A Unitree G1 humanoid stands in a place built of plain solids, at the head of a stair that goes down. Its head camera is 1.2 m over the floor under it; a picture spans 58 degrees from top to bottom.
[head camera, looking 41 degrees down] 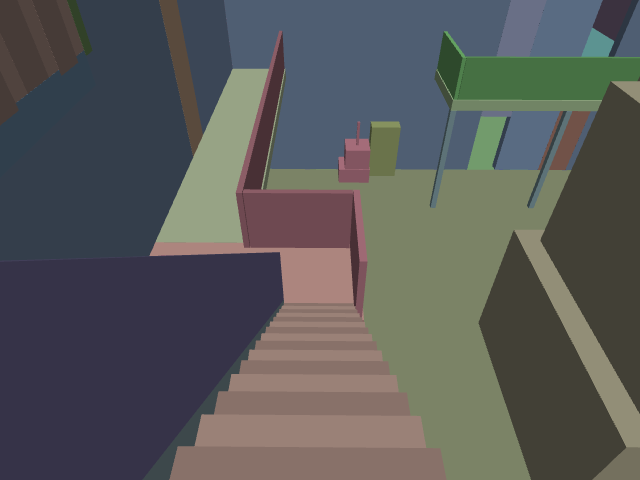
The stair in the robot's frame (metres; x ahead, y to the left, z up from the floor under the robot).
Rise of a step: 0.21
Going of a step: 0.23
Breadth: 0.97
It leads straight ahead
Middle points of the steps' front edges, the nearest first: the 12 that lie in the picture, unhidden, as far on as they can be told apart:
0.70 0.04 -0.42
0.94 0.04 -0.63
1.17 0.04 -0.85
1.40 0.04 -1.06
1.63 0.03 -1.27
1.86 0.03 -1.48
2.10 0.03 -1.69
2.33 0.03 -1.91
2.56 0.03 -2.12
2.79 0.03 -2.33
3.02 0.02 -2.54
3.26 0.02 -2.75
